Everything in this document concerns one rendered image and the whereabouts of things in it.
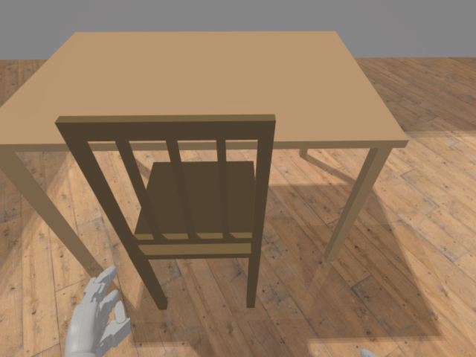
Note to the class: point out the table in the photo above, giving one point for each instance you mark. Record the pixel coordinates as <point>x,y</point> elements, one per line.
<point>309,80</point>

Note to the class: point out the chair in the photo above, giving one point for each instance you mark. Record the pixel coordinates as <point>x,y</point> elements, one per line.
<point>190,209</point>

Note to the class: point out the left robot hand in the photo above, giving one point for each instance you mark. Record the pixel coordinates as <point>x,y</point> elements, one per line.
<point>88,331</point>

